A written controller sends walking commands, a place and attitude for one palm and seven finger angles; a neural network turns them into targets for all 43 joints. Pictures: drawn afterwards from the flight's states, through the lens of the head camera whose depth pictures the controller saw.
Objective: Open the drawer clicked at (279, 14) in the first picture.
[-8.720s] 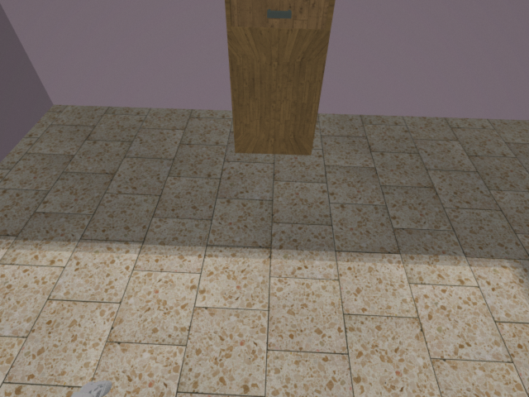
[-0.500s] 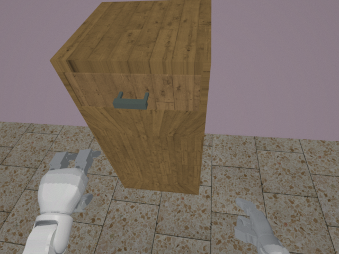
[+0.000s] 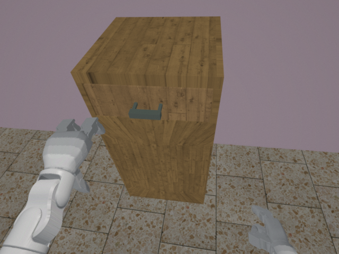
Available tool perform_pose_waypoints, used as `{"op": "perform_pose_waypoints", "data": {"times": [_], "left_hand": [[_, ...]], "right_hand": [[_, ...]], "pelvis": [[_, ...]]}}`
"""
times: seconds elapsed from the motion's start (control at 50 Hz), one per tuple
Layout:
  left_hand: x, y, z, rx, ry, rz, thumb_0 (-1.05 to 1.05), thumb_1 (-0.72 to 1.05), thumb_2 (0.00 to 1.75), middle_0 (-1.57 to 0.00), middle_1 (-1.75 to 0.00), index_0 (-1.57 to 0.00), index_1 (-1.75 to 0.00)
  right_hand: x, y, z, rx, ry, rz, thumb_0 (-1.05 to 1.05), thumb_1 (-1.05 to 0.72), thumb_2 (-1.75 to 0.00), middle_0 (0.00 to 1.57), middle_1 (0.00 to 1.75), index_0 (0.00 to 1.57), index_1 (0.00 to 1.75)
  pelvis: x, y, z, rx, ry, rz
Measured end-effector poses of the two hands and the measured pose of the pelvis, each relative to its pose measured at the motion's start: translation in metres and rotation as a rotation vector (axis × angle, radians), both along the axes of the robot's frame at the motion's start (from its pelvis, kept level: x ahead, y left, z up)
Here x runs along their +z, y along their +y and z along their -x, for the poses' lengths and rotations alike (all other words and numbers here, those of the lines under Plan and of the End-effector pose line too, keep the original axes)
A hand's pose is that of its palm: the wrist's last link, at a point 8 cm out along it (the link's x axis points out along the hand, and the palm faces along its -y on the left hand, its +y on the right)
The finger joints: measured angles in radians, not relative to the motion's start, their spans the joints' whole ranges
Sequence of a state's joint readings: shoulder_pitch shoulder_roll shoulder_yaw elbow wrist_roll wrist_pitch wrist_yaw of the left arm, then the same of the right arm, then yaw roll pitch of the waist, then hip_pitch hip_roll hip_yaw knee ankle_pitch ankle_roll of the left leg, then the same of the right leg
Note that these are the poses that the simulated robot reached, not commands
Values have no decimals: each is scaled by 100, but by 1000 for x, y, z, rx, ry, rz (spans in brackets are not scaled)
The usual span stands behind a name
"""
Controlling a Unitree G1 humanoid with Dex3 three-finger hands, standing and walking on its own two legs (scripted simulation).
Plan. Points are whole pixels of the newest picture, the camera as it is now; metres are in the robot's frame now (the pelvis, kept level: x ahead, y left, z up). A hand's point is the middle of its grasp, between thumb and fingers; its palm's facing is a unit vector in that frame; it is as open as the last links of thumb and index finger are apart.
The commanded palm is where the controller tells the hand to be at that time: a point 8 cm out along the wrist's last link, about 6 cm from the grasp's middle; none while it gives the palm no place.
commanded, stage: raise the hand with hooked fingers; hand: left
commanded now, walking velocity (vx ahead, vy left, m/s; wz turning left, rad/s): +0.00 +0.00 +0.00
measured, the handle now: (146, 110) +0.53 +0.15 +0.02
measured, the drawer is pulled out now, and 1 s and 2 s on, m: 0.00 0.00 0.00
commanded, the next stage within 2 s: move the hooked fingers above the handle in 0.62 s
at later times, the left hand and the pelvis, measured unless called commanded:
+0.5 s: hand (79, 152) +0.28 +0.23 +0.13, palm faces +0.01 -0.07 -1.00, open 13.9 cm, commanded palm +0.26 +0.24 +0.19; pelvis -0.02 +0.00 +0.01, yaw +1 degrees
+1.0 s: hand (102, 148) +0.30 +0.19 +0.12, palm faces +0.02 -0.04 -1.00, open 13.8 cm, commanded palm +0.29 +0.21 +0.18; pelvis -0.03 -0.02 +0.01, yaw +1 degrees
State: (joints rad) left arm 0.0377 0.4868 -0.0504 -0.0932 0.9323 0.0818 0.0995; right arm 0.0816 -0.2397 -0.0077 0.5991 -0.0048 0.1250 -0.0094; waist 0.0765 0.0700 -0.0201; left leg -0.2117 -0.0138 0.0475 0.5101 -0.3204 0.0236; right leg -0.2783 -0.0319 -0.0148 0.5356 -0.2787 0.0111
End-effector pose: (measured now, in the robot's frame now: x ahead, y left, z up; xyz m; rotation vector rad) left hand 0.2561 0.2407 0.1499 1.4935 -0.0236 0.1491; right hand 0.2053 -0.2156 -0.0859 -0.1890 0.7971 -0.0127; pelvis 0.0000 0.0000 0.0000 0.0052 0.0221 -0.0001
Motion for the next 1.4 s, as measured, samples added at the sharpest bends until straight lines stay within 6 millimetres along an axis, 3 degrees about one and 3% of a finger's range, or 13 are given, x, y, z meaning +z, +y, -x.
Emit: {"op": "perform_pose_waypoints", "data": {"times": [0.14, 0.3, 0.56, 0.7, 0.82, 0.98, 1.2, 1.4], "left_hand": [[27, 10, -11, -5, 18, -23, 0, -46, 31, -32, -118, -31, -118], [47, 13, -19, -36, 49, -38, 0, -48, 30, -32, -120, -31, -120], [31, -8, 3, -146, 55, -15, 0, -49, 30, -32, -120, -32, -120], [39, -6, 5, -81, -5, -27, 0, -49, 30, -32, -120, -32, -120], [32, -15, 1, -60, 60, -31, 0, -49, 30, -32, -120, -31, -120], [19, -42, -20, -166, 97, -38, 0, -49, 30, -32, -120, -32, -120], [22, -31, -61, -89, 73, -46, 0, -49, 30, -32, -120, -31, -120], [-1, -58, -83, -213, 117, -20, 0, -49, 30, -32, -120, -32, -120]], "right_hand": [[4, 22, 1, 53, 8, -30, 1, -90, -90, 20, 30, 20, 30], [-4, 16, 24, 48, 69, -24, 1, -90, -90, 20, 30, 20, 30], [-13, -21, 62, 2, 140, 23, 1, -90, -90, 20, 30, 20, 30], [-14, -24, 60, -4, 119, 1, 1, -91, -90, 20, 30, 20, 30], [-11, -21, 50, 4, 73, -22, 1, -91, -90, 20, 30, 20, 30], [-8, -23, 47, 2, 57, -10, 1, -90, -90, 20, 30, 20, 30], [-21, -42, 69, -64, 159, 10, 1, -90, -90, 20, 30, 20, 30], [-25, -44, 73, -105, 199, 30, 1, -91, -90, 20, 30, 20, 30]], "pelvis": [[5, 3, 5, 11, -27, 3], [8, 3, 13, 19, -36, 4], [9, -6, 24, 13, -31, -2], [8, -13, 30, 15, -34, -5], [9, -17, 32, 18, -38, -8], [8, -22, 31, 21, -28, -9], [7, -22, 20, 10, 13, -9], [6, -15, 8, 2, 44, -8]]}}
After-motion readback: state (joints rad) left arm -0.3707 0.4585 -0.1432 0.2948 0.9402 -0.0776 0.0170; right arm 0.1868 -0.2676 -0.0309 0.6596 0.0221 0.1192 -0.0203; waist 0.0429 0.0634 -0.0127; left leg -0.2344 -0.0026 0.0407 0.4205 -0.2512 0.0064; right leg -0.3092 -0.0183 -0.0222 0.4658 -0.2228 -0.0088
